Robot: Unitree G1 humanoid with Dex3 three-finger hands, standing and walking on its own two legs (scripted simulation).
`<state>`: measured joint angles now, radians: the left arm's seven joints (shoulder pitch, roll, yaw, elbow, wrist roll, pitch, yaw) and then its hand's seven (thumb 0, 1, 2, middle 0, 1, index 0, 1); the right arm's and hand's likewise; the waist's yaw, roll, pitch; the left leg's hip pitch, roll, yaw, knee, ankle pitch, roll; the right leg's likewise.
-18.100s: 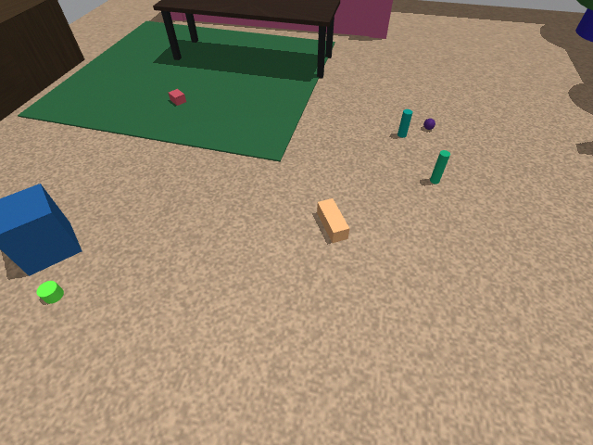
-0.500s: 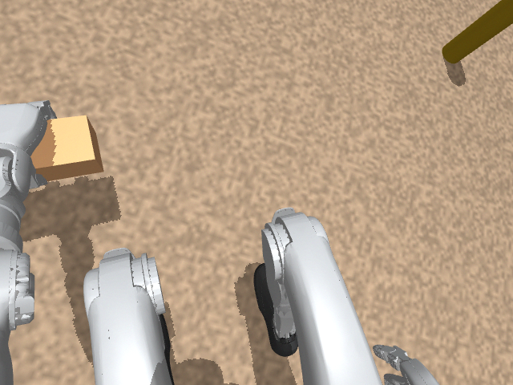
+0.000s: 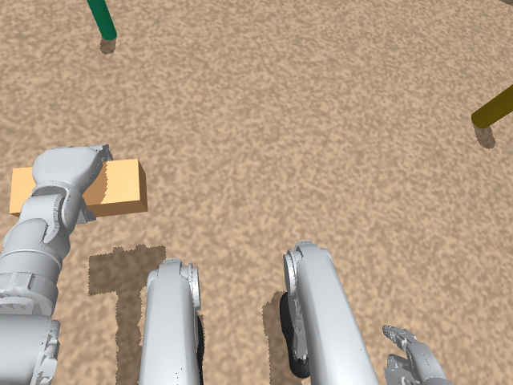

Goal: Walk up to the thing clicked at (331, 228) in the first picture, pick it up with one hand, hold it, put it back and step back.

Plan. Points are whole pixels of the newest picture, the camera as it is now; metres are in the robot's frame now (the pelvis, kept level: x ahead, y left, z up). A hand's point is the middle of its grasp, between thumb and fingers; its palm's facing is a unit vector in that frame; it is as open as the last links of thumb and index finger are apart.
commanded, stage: lift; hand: left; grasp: from above
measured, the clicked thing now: (85, 191) +0.44 +0.26 -0.13
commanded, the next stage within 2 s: hold in 1.02 s
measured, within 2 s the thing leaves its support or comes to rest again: neither
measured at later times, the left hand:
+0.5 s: hand (29, 173) +0.38 +0.22 +0.10, palm faces -0.44 -0.08 -0.89, open 10.8 cm
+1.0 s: hand out of the picture +0.38 +0.22 +0.20, palm faces -0.45 -0.08 -0.89, open 10.8 cm
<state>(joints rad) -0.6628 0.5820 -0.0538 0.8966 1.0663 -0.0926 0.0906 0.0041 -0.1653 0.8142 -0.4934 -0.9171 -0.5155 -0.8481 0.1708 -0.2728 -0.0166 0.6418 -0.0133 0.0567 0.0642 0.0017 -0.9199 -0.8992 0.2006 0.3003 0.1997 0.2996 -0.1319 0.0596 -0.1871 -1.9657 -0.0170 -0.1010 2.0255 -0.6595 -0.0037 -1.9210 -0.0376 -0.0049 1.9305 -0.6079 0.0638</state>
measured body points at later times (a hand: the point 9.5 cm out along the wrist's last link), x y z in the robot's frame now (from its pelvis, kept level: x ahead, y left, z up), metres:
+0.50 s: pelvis +0.03 -0.01 +0.18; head +0.13 -0.01 +0.62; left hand +0.40 +0.22 +0.15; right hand +0.14 -0.27 +0.05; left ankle +0.08 +0.12 -0.42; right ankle +0.11 -0.16 -0.42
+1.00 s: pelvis +0.07 -0.01 +0.27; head +0.12 -0.02 +0.72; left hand +0.40 +0.22 +0.25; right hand +0.16 -0.28 +0.15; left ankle +0.08 +0.12 -0.42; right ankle +0.11 -0.16 -0.42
